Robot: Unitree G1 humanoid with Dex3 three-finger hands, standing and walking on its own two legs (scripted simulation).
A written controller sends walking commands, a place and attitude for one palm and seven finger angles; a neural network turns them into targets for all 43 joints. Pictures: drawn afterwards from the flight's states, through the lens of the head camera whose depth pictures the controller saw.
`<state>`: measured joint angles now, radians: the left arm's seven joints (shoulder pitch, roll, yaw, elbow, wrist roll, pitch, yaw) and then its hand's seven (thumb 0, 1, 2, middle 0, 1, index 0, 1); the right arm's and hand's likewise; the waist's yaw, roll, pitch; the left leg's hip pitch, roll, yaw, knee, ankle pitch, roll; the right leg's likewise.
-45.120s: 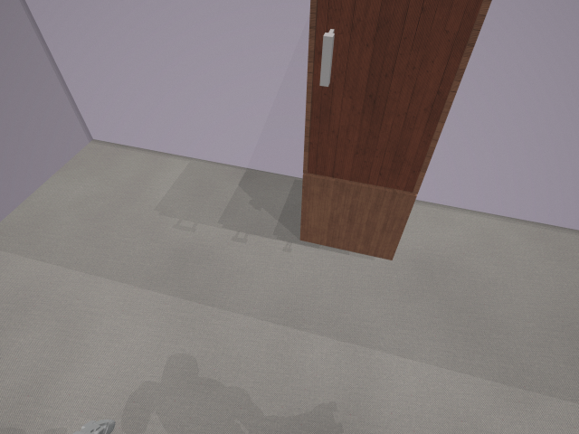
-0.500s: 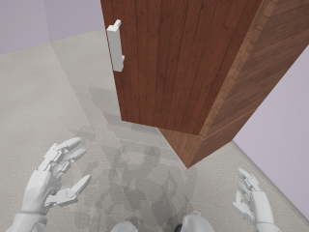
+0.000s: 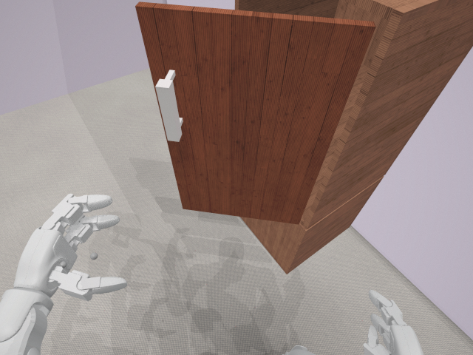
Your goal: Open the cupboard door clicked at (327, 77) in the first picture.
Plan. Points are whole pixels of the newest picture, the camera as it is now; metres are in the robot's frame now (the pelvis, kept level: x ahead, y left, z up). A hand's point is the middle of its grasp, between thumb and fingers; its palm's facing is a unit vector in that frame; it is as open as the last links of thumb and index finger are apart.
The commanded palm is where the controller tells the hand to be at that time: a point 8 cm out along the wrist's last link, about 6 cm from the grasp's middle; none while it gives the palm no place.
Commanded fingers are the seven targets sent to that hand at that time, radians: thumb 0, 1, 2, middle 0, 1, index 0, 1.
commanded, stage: raise the hand with hooked fingers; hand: left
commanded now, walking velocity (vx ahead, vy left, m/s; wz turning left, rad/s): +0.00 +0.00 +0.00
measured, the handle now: (173, 106) +0.53 +0.17 +0.12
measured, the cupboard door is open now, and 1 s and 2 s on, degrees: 47 47 47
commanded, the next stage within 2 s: move the hooked fingers beside the handle in 1.02 s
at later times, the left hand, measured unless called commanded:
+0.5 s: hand (69, 197) +0.30 +0.26 +0.14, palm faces +0.01 -1.00 -0.08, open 14.0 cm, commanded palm +0.27 +0.31 +0.14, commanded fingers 0.00 -0.50 0.30 -0.30 -1.20 -0.30 -1.20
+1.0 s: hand (72, 195) +0.30 +0.26 +0.14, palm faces +0.01 -1.00 -0.07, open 14.0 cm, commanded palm +0.26 +0.30 +0.14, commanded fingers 0.00 -0.50 0.30 -0.30 -1.20 -0.30 -1.20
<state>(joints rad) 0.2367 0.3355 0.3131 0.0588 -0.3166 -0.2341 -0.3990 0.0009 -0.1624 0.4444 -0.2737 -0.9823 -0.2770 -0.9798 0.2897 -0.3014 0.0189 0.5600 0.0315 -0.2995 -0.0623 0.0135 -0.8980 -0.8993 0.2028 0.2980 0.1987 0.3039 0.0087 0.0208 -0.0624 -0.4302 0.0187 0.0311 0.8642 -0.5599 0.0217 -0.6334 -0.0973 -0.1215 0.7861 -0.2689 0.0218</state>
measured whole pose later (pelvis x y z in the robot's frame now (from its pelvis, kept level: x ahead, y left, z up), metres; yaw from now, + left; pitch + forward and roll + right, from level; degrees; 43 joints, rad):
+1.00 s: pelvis +0.00 -0.02 +0.03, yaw -1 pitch +2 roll +0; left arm -0.13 0.44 0.46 0.39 -0.32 -0.12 -0.53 -0.01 -0.50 0.30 -0.30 -1.20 -0.30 -1.20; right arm 0.28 -0.29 0.06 0.60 0.05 -0.25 -0.10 0.01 -0.90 -0.90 0.20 0.30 0.20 0.30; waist 0.02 0.04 -0.01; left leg -0.22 0.02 0.04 0.61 -0.44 0.00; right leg -0.44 -0.07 -0.12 0.59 -0.18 0.00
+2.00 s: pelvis -0.01 -0.02 +0.02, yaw -2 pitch +10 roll +0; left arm -0.59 0.58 0.49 0.91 -0.25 -0.21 -0.57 -0.01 -0.50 0.30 -0.30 -1.20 -0.30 -1.20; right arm 0.36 -0.32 0.05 0.60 0.04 -0.12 -0.07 0.01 -0.90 -0.90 0.20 0.30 0.20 0.30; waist -0.06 0.01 -0.04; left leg -0.42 0.02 0.06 0.70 -0.46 0.01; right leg -0.64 -0.07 -0.09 0.65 -0.18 0.00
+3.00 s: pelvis +0.01 +0.00 +0.01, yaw -3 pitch +16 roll -2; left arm -0.81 0.68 0.51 1.12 -0.17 -0.26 -0.55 -0.01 -0.50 0.30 -0.30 -1.20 -0.30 -1.20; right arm 0.41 -0.31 0.05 0.57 0.02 0.07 -0.03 0.00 -0.90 -0.90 0.20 0.30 0.20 0.30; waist -0.13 0.01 -0.06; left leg -0.55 0.03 0.07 0.77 -0.50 0.02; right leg -0.76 -0.06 -0.09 0.66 -0.19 0.02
